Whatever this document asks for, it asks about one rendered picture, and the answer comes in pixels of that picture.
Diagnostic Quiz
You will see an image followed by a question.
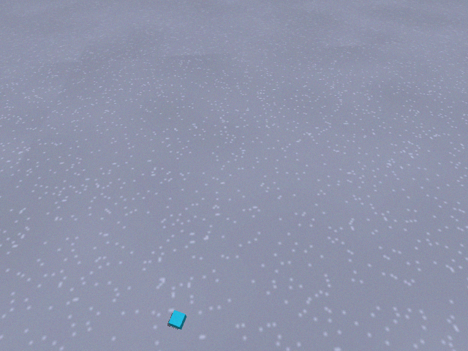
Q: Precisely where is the small box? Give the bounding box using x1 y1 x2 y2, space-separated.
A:
169 310 186 329

